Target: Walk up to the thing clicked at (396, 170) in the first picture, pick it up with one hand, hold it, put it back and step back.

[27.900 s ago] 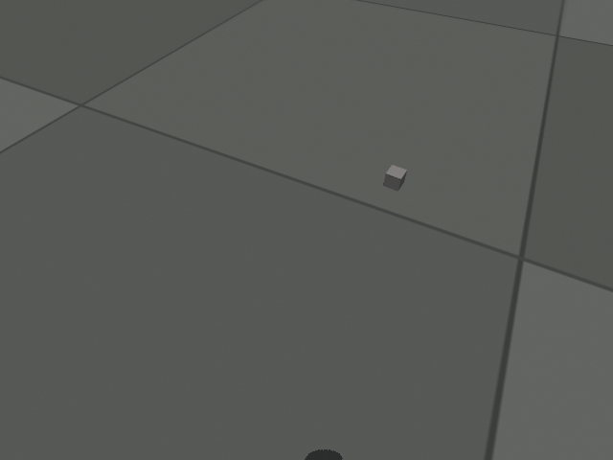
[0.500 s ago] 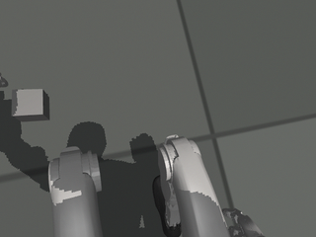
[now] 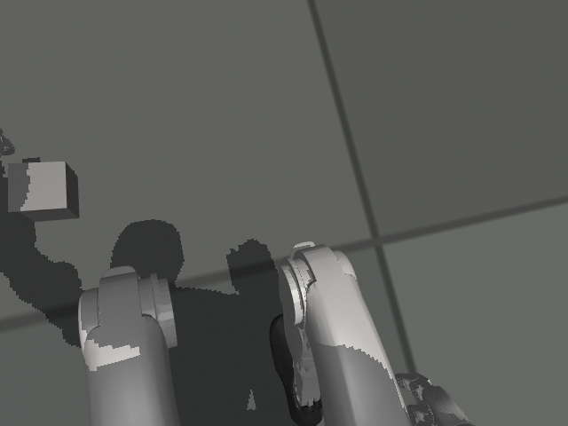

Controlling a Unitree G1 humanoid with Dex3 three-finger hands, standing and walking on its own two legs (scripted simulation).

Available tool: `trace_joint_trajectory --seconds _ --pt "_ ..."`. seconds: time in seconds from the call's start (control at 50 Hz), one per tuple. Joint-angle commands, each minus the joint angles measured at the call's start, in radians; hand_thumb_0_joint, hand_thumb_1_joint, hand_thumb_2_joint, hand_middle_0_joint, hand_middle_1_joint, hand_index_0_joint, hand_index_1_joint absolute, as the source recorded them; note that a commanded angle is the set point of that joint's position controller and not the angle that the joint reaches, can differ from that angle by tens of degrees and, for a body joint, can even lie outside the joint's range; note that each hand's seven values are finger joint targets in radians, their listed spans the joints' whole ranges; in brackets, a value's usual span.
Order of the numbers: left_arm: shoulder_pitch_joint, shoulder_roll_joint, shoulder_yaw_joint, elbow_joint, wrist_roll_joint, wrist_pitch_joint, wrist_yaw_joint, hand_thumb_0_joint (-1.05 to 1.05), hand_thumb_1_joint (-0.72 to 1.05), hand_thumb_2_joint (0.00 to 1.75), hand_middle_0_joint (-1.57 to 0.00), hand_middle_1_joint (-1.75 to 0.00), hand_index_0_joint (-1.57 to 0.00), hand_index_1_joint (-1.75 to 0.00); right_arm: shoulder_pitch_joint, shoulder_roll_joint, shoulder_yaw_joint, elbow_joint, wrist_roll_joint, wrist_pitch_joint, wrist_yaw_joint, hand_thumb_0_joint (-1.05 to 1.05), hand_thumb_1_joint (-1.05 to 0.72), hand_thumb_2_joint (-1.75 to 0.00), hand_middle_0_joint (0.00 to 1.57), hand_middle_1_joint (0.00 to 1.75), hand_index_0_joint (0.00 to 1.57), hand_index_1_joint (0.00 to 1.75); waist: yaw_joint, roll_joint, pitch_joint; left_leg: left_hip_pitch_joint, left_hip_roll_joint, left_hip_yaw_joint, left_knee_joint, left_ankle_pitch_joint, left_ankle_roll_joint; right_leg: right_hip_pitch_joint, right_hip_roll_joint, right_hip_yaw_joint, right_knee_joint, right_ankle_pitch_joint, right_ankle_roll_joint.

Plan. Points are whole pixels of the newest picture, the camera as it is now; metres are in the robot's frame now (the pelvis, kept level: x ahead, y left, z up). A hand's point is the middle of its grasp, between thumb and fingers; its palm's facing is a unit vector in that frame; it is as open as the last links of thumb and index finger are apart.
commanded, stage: rise first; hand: left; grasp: from above
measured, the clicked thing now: (46, 192) +0.47 +0.31 -0.29
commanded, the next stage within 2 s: approach in 0.96 s
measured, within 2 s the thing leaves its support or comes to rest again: neither
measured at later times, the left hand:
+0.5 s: hand out of the picture +0.42 +0.35 -0.15, palm faces -0.44 -0.06 -0.89, open 13.3 cm
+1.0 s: hand out of the picture +0.42 +0.35 -0.15, palm faces -0.45 -0.05 -0.89, open 13.3 cm
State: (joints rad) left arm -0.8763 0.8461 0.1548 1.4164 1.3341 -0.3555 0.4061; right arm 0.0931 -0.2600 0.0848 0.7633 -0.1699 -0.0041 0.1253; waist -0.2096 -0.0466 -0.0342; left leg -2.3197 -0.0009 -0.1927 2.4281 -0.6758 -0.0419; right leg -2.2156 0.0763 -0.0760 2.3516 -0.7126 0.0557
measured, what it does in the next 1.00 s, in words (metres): stands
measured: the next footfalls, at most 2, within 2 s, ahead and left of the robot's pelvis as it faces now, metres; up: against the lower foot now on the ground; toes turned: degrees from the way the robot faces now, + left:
none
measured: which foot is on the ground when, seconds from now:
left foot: down 0.00-1.00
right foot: down 0.00-1.00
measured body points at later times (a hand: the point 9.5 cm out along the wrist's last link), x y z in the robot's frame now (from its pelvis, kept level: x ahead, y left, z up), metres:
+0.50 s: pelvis +0.00 +0.00 +0.00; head +0.23 +0.09 +0.38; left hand +0.44 +0.35 -0.10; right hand +0.08 -0.27 -0.10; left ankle +0.08 +0.14 -0.29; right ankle +0.10 -0.13 -0.29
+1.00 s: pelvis -0.01 +0.00 +0.01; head +0.22 +0.09 +0.38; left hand +0.44 +0.35 -0.10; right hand +0.07 -0.27 -0.10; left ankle +0.08 +0.14 -0.29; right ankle +0.10 -0.13 -0.29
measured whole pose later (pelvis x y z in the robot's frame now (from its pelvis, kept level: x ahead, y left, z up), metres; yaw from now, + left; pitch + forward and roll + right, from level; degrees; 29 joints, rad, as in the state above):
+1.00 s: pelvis -0.01 +0.00 +0.01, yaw +0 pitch +31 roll -9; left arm -0.88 0.86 0.12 1.37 1.31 -0.35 0.33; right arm 0.12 -0.27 0.10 0.75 -0.15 0.00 0.12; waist -0.21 -0.03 -0.03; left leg -2.31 -0.01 -0.19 2.41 -0.66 -0.03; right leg -2.20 0.07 -0.08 2.33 -0.70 0.06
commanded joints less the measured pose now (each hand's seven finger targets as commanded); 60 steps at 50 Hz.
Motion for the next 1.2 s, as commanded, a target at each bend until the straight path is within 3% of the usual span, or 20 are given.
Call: trace_joint_trajectory --seconds 0.0,0.12,0.16,0.24,0.28,0.32,0.56,0.64,0.68,0.74,0.8,0.84,0.88,0.9,0.94,0.96,1.0,1.04,1.06,1.18 --pt "-0.280 0.294 0.038 -0.124 -0.033 0.011 0.042 0.00 -0.39 0.89 -0.22 -0.84 -0.21 -0.85 0.180 -0.252 -0.083 -0.015 0.005 -0.007 -0.012 0.00 -0.91 -0.90 0.20 0.30 0.20 0.30 0.010 0.340 -0.636 0.540 0.005 0.127 -0.244 0.141 0.064 0.253 0.009 -0.094 -0.250 0.202 -0.085" --pt "-0.267 0.306 0.049 -0.166 -0.051 0.021 0.022 0.00 -0.40 0.89 -0.22 -0.85 -0.21 -0.86 0.184 -0.253 -0.084 -0.019 0.008 -0.008 -0.011 0.00 -0.91 -0.90 0.20 0.30 0.20 0.30 0.023 0.348 -0.667 0.561 0.003 0.125 -0.252 0.164 0.064 0.270 0.007 -0.094 -0.248 0.223 -0.086" --pt "-0.252 0.295 0.028 -0.162 -0.046 0.020 0.009 0.00 -0.41 0.90 -0.21 -0.86 -0.20 -0.87 0.181 -0.250 -0.082 -0.017 0.009 -0.003 -0.012 0.00 -0.91 -0.90 0.20 0.30 0.20 0.30 0.024 0.358 -0.665 0.557 0.004 0.130 -0.243 0.178 0.064 0.281 0.010 -0.089 -0.252 0.239 -0.085" --pt "-0.237 0.306 0.048 -0.168 -0.065 0.013 -0.004 0.00 -0.40 0.89 -0.22 -0.85 -0.21 -0.86 0.199 -0.251 -0.085 -0.019 0.010 -0.001 -0.009 0.00 -0.91 -0.90 0.20 0.30 0.20 0.30 0.020 0.304 -0.651 0.521 0.002 0.130 -0.236 0.174 0.072 0.312 0.007 -0.083 -0.267 0.239 -0.078" --pt "-0.246 0.276 0.018 -0.190 -0.064 0.004 -0.016 0.00 -0.40 0.89 -0.23 -0.84 -0.22 -0.85 0.193 -0.250 -0.084 -0.019 0.010 0.002 -0.010 0.00 -0.91 -0.90 0.20 0.30 0.20 0.30 0.019 0.326 -0.660 0.540 0.004 0.128 -0.240 0.170 0.068 0.301 0.010 -0.087 -0.267 0.234 -0.081" --pt "-0.260 0.294 0.038 -0.216 -0.069 -0.004 -0.015 0.00 -0.39 0.89 -0.23 -0.83 -0.22 -0.84 0.197 -0.254 -0.085 -0.023 0.013 0.004 -0.009 0.00 -0.91 -0.90 0.20 0.30 0.20 0.30 0.023 0.345 -0.671 0.561 0.002 0.121 -0.257 0.168 0.063 0.295 0.009 -0.097 -0.257 0.225 -0.084" --pt "-0.285 0.287 0.017 -0.177 -0.048 0.002 -0.002 0.00 -0.40 0.89 -0.23 -0.85 -0.22 -0.86 0.193 -0.253 -0.076 -0.025 0.016 0.004 -0.013 0.00 -0.91 -0.90 0.20 0.30 0.20 0.30 0.010 0.324 -0.648 0.532 0.001 0.130 -0.253 0.145 0.068 0.288 0.010 -0.088 -0.277 0.213 -0.082" --pt "-0.286 0.308 0.023 -0.179 -0.047 0.012 -0.010 0.00 -0.42 0.90 -0.22 -0.85 -0.21 -0.86 0.180 -0.254 -0.079 -0.030 0.023 0.001 -0.018 0.00 -0.91 -0.90 0.20 0.30 0.20 0.30 0.028 0.346 -0.643 0.552 0.000 0.126 -0.278 0.108 0.063 0.259 0.008 -0.093 -0.273 0.170 -0.089" --pt "-0.291 0.269 -0.007 -0.163 -0.050 0.013 -0.016 0.00 -0.41 0.89 -0.22 -0.86 -0.21 -0.87 0.182 -0.248 -0.075 -0.030 0.021 0.000 -0.017 0.00 -0.91 -0.90 0.20 0.30 0.20 0.30 0.007 0.320 -0.626 0.518 -0.001 0.126 -0.270 0.104 0.066 0.265 0.011 -0.092 -0.280 0.173 -0.087" --pt "-0.306 0.300 0.010 -0.180 -0.055 0.008 -0.023 0.00 -0.41 0.90 -0.22 -0.85 -0.21 -0.86 0.192 -0.254 -0.072 -0.028 0.021 -0.002 -0.018 0.00 -0.91 -0.90 0.20 0.30 0.20 0.30 0.009 0.325 -0.636 0.528 -0.002 0.124 -0.266 0.125 0.066 0.277 0.006 -0.093 -0.273 0.191 -0.085" --pt "-0.284 0.281 -0.004 -0.169 -0.056 0.008 -0.030 0.00 -0.41 0.89 -0.23 -0.85 -0.22 -0.86 0.182 -0.256 -0.077 -0.031 0.027 -0.002 -0.017 0.00 -0.91 -0.90 0.20 0.30 0.20 0.30 0.021 0.350 -0.642 0.569 0.001 0.118 -0.281 0.130 0.059 0.252 0.007 -0.098 -0.264 0.192 -0.089" --pt "-0.294 0.271 -0.008 -0.175 -0.059 0.001 -0.031 0.00 -0.41 0.90 -0.22 -0.85 -0.21 -0.86 0.195 -0.257 -0.071 -0.028 0.022 -0.001 -0.014 0.00 -0.91 -0.90 0.20 0.30 0.20 0.30 -0.003 0.333 -0.618 0.543 -0.001 0.119 -0.273 0.138 0.062 0.266 0.005 -0.100 -0.266 0.203 -0.085" --pt "-0.303 0.323 0.020 -0.189 -0.054 -0.005 -0.029 0.00 -0.42 0.90 -0.22 -0.85 -0.21 -0.86 0.191 -0.258 -0.070 -0.031 0.024 0.001 -0.016 0.00 -0.91 -0.90 0.20 0.30 0.20 0.30 0.017 0.363 -0.648 0.554 -0.002 0.123 -0.268 0.148 0.062 0.271 0.005 -0.095 -0.263 0.209 -0.087" --pt "-0.282 0.313 0.023 -0.184 -0.056 -0.005 -0.030 0.00 -0.40 0.89 -0.23 -0.85 -0.22 -0.86 0.195 -0.254 -0.070 -0.035 0.023 -0.002 -0.015 0.00 -0.91 -0.90 0.20 0.30 0.20 0.30 0.018 0.350 -0.647 0.561 -0.001 0.123 -0.270 0.152 0.062 0.278 0.004 -0.095 -0.267 0.212 -0.086" --pt "-0.281 0.277 -0.005 -0.174 -0.054 -0.004 -0.032 0.00 -0.39 0.88 -0.24 -0.84 -0.23 -0.85 0.196 -0.253 -0.070 -0.031 0.022 -0.003 -0.012 0.00 -0.91 -0.90 0.20 0.30 0.20 0.30 0.003 0.332 -0.620 0.543 0.001 0.123 -0.264 0.144 0.064 0.266 0.006 -0.095 -0.270 0.209 -0.085" --pt "-0.304 0.293 0.004 -0.203 -0.054 -0.008 -0.032 0.00 -0.39 0.88 -0.24 -0.84 -0.23 -0.85 0.199 -0.255 -0.069 -0.033 0.019 -0.001 -0.013 0.00 -0.91 -0.90 0.20 0.30 0.20 0.30 -0.001 0.332 -0.653 0.547 0.000 0.122 -0.263 0.147 0.065 0.284 0.008 -0.096 -0.277 0.213 -0.084" --pt "-0.295 0.322 0.032 -0.216 -0.062 -0.008 -0.024 0.00 -0.39 0.88 -0.23 -0.84 -0.23 -0.85 0.195 -0.258 -0.077 -0.034 0.025 -0.002 -0.015 0.00 -0.91 -0.90 0.20 0.30 0.20 0.30 0.025 0.365 -0.677 0.569 -0.001 0.127 -0.268 0.155 0.061 0.280 0.004 -0.093 -0.265 0.213 -0.086" --pt "-0.267 0.273 0.003 -0.185 -0.056 0.000 -0.027 0.00 -0.47 0.96 -0.24 -0.80 -0.19 -0.85 0.199 -0.253 -0.074 -0.030 0.021 -0.003 -0.012 0.00 -0.92 -0.91 0.20 0.30 0.20 0.30 0.013 0.357 -0.646 0.567 -0.001 0.122 -0.277 0.151 0.060 0.267 0.004 -0.099 -0.262 0.210 -0.087" --pt "-0.294 0.256 -0.017 -0.197 -0.052 0.000 -0.028 0.00 -0.39 0.88 -0.22 -0.87 -0.22 -0.88 0.199 -0.252 -0.074 -0.032 0.022 0.000 -0.013 0.00 -0.91 -0.90 0.20 0.30 0.20 0.30 0.001 0.360 -0.641 0.560 0.001 0.122 -0.279 0.139 0.061 0.259 0.007 -0.101 -0.271 0.203 -0.087" --pt "-0.419 0.160 -0.105 -0.195 -0.056 0.007 -0.014 0.00 -0.39 0.87 -0.22 -0.89 -0.22 -0.89 0.230 -0.253 -0.070 -0.016 0.021 -0.009 -0.015 0.00 -0.91 -0.90 0.20 0.30 0.20 0.30 -0.061 0.330 -0.638 0.548 0.003 0.116 -0.262 0.135 0.064 0.253 0.009 -0.102 -0.289 0.216 -0.082"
